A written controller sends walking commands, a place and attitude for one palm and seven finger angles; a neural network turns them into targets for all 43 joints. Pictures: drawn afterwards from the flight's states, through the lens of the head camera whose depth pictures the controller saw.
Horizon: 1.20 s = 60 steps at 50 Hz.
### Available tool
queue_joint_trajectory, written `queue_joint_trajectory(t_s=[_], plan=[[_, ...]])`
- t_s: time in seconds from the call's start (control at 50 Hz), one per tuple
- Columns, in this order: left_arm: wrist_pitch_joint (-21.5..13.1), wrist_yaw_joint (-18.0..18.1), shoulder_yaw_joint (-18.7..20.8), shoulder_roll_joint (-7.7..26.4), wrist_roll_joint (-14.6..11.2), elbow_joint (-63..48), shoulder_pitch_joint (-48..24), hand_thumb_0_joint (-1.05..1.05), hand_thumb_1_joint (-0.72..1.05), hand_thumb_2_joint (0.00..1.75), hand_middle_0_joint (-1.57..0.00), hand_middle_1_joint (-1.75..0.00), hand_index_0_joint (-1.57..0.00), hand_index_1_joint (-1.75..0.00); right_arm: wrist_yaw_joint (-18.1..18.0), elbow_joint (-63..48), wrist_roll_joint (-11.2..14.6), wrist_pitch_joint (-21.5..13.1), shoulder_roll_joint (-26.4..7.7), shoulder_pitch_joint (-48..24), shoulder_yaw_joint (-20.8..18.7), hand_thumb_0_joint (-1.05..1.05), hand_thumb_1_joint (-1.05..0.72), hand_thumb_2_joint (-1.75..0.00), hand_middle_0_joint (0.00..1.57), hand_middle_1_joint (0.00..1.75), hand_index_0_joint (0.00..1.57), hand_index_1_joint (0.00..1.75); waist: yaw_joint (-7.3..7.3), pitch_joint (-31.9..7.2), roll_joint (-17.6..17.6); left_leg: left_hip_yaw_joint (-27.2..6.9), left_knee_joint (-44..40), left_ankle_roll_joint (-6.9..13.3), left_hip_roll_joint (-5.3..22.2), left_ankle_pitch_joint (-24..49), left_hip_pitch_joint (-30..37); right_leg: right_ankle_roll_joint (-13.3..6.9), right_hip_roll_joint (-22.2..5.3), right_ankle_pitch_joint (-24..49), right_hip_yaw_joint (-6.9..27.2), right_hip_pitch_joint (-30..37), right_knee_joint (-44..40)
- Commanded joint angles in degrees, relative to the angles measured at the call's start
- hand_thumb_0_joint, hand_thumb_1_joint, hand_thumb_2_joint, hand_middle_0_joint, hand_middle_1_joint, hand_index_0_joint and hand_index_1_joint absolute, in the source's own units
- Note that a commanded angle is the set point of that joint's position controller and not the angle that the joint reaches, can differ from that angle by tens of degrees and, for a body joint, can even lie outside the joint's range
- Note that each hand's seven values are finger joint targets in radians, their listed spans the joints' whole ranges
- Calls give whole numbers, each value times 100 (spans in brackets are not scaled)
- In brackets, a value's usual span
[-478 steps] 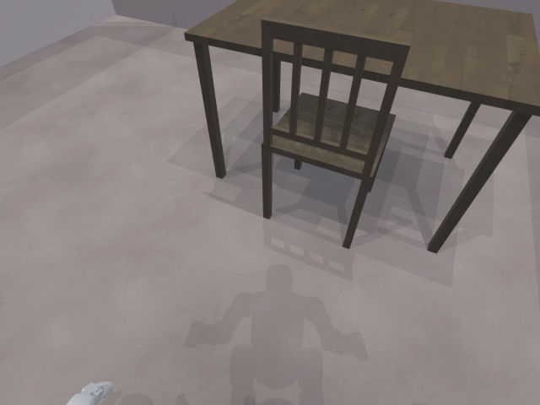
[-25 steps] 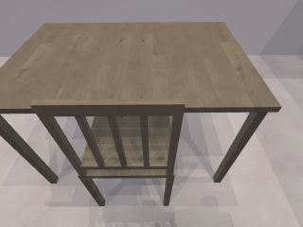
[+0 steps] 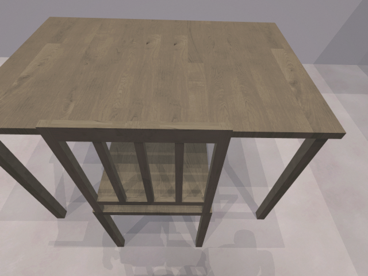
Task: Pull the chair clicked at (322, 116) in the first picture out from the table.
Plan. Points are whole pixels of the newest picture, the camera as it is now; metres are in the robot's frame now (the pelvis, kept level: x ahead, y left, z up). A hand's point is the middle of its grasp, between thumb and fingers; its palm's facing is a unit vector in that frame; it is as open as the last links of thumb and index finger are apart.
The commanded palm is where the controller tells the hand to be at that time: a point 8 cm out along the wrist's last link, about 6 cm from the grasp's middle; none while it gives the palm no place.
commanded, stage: look again from close up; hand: left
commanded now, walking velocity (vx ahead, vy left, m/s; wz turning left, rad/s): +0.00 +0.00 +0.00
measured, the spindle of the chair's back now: (146, 174) +0.39 +0.13 -0.08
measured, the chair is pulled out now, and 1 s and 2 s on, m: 0.00 0.00 0.00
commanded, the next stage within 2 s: shuffle to correct the standing spot in 0.10 s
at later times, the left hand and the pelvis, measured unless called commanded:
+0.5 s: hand out of the picture -0.01 +0.18 -0.17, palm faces +0.01 -0.97 -0.25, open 7.4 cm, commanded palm none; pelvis -0.03 -0.01 -0.01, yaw +1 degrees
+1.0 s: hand out of the picture +0.00 +0.17 -0.18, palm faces +0.02 -0.98 -0.20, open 7.4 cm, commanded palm none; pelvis +0.00 +0.00 +0.00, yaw +1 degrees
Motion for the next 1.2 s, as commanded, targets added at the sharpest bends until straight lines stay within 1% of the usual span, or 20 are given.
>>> queue_joint_trajectory(t_s=[0.0,0.18,0.22,0.32,0.36,0.38,0.4,0.42,0.46,0.48,0.52,0.56,0.6,0.66,0.72,0.74,0.84,0.9,1.04,1.18], plan=[[-113,12,127,604,-6,-146,421,0,90,90,-20,-30,-20,-30,-19,-122,-12,-117,-600,260,-101,0,-90,-90,20,30,20,30,16,-43,73,-734,-438,64,674,1863,386,-225,-472,1422,417,-245,-441],[-137,4,96,580,-5,-44,545,0,90,90,-20,-30,-20,-30,-16,-19,3,-112,-593,173,-83,0,-90,-90,20,30,20,30,17,43,69,-711,-506,57,674,1723,442,-226,-489,1440,460,-265,-600],[-123,7,116,674,-10,-117,504,0,90,90,-20,-30,-20,-30,-17,-64,19,-106,-632,88,-115,0,-90,-90,20,30,20,30,46,177,53,-722,-493,56,701,2020,356,-235,-515,1717,466,-337,-527],[-62,53,195,771,-14,-296,536,0,90,90,-20,-30,-20,-30,-39,-222,21,-30,-722,11,-202,0,-90,-90,20,30,20,30,64,-163,151,-688,-223,36,798,2832,520,-282,-593,2312,543,-362,-152],[-37,60,217,776,-2,-347,557,0,90,90,-20,-30,-20,-30,-27,-293,14,12,-730,-8,-228,0,-90,-90,20,30,20,30,55,-313,149,-662,-176,40,819,2587,508,-280,-599,2088,549,-393,-106],[-106,220,213,693,38,-255,642,0,90,90,-20,-30,-20,-30,-27,-768,74,23,-806,-305,-249,0,-90,-90,20,30,20,30,6,-81,363,-460,834,-95,942,3184,234,-124,-775,3479,622,-549,-348],[-136,176,283,974,32,-576,428,0,90,90,-20,-30,-20,-30,46,-861,9,77,-567,128,-241,0,-90,-90,20,30,20,30,-125,-515,64,-491,629,-103,579,1254,-221,-407,-918,2604,782,-122,-110],[-145,96,273,1038,15,-619,236,0,90,90,-20,-30,-20,-30,70,-865,-44,121,-565,-94,-248,0,-90,-90,20,30,20,30,-54,-669,338,-355,409,-120,404,556,-93,-564,-1029,2202,949,-121,-111],[-172,71,250,888,18,-693,102,0,90,90,-20,-30,-20,-30,81,-971,-65,143,-555,3,-241,0,-90,-90,20,30,20,30,-161,-439,-308,-395,411,-130,370,117,-178,-596,-935,796,965,-561,-414],[-166,54,225,875,24,-690,33,0,90,90,-20,-30,-20,-30,99,-955,-66,138,-556,59,-240,0,-90,-90,20,30,20,30,-207,-321,-310,-432,304,-120,374,60,-96,-558,-847,330,901,-751,-479],[-131,4,194,797,55,-688,-56,0,90,90,-20,-30,-20,-30,124,-897,-104,114,-601,130,-195,0,-90,-90,20,30,20,30,-195,108,150,-601,-14,-66,446,-203,-149,-480,-582,-689,673,-1096,-582],[-82,-19,205,794,78,-647,62,0,90,90,-20,-30,-20,-30,146,-895,-132,135,-684,129,-200,0,-90,-90,20,30,20,30,-131,573,13,-737,-211,-13,417,-1058,-646,-427,-377,-1518,601,-1188,-586],[-55,-38,217,804,86,-635,144,0,90,90,-20,-30,-20,-30,158,-883,-149,139,-732,215,-200,0,-90,-90,20,30,20,30,-92,735,-179,-728,-279,19,357,-1354,-864,-439,-331,-1814,608,-1195,-579],[-44,-62,222,762,80,-656,180,0,90,90,-20,-30,-20,-30,148,-843,-151,99,-720,299,-177,0,-90,-90,20,30,20,30,-64,787,-37,-895,-536,73,431,-1415,-886,-414,-227,-1604,499,-1211,-399],[-62,-79,184,632,50,-612,277,0,90,90,-20,-30,-20,-30,117,-765,-109,11,-751,277,-156,0,-90,-90,20,30,20,30,51,721,244,-1300,-937,219,718,-1044,-888,-323,-59,-662,229,-901,-95],[-83,-70,171,575,45,-592,369,0,90,90,-20,-30,-20,-30,107,-764,-95,-22,-774,270,-148,0,-90,-90,20,30,20,30,90,508,295,-1378,-942,256,789,-697,-794,-302,-66,-311,194,-692,-36],[-153,-31,143,573,-7,-398,484,0,90,90,-20,-30,-20,-30,37,-510,-45,-132,-667,399,-104,0,-90,-90,20,30,20,30,76,-140,133,-925,-368,182,659,1572,-15,-285,-303,1037,316,-243,-143],[-172,1,144,580,-30,-296,491,0,90,90,-20,-30,-20,-30,-5,-335,-26,-153,-635,526,-100,0,-90,-90,20,30,20,30,14,-481,154,-804,-175,130,675,2370,463,-263,-384,1606,313,-96,-141],[-161,25,126,521,-20,-91,493,0,90,90,-20,-30,-20,-30,-38,-114,-9,-116,-573,385,-112,0,-90,-90,20,30,20,30,-2,-61,47,-756,-245,84,664,2416,473,-247,-446,1997,344,-166,-335],[-157,28,117,519,-10,6,514,0,90,90,-20,-30,-20,-30,-38,-35,-10,-94,-552,235,-112,0,-90,-90,20,30,20,30,3,58,89,-719,-412,57,661,2147,536,-235,-481,1901,387,-163,-537]])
